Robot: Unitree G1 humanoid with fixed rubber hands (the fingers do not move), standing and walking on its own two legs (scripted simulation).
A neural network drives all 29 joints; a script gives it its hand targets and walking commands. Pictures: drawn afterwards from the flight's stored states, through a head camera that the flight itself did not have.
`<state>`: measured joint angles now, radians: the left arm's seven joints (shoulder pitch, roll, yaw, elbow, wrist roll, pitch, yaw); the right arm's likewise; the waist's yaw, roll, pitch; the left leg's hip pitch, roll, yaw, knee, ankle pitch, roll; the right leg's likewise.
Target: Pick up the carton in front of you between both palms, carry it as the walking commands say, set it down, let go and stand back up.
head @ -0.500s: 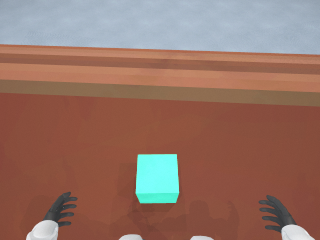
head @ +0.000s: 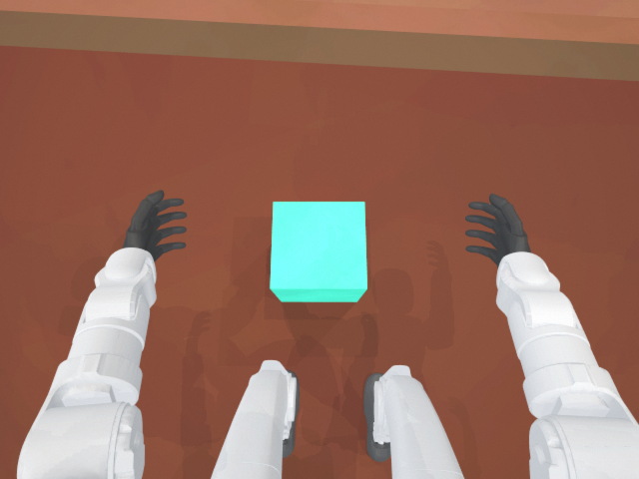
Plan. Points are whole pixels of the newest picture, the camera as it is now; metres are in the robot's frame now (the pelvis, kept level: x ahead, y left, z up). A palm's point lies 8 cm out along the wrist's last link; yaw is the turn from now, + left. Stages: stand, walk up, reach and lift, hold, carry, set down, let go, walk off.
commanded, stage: reach and lift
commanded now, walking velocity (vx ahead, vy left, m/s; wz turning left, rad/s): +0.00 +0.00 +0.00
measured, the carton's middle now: (319, 256) +0.48 +0.04 -0.56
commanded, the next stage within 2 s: none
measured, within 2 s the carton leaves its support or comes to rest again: neither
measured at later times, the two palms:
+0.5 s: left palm (199, 190) +0.49 +0.23 -0.17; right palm (440, 190) +0.50 -0.15 -0.17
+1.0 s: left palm (231, 242) +0.47 +0.23 -0.41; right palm (408, 240) +0.49 -0.16 -0.41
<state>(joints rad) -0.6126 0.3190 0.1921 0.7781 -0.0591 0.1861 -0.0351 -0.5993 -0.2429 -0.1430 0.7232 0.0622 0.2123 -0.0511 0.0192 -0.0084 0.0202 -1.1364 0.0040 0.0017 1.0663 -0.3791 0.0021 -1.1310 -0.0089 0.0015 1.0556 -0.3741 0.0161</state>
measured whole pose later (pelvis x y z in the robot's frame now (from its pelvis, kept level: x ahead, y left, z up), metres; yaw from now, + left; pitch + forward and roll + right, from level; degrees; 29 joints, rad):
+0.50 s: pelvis -0.02 +0.00 -0.05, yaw -1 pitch +47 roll -1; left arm -1.18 0.27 0.39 0.97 0.07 0.10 -0.02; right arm -1.17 -0.19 -0.37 0.93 -0.08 0.12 -0.08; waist 0.03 -0.02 -0.04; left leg -1.66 0.00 0.00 1.18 -0.34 0.01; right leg -1.65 -0.01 0.00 1.16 -0.33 0.02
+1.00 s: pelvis -0.05 -0.01 -0.26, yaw +0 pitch +44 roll -1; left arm -1.31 0.40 0.17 1.02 -0.18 0.09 0.06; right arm -1.31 -0.29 -0.13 0.95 0.17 0.13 -0.17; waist 0.04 -0.02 0.16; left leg -2.22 -0.01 -0.04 1.98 -0.53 -0.02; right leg -2.21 0.03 0.01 1.97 -0.53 0.02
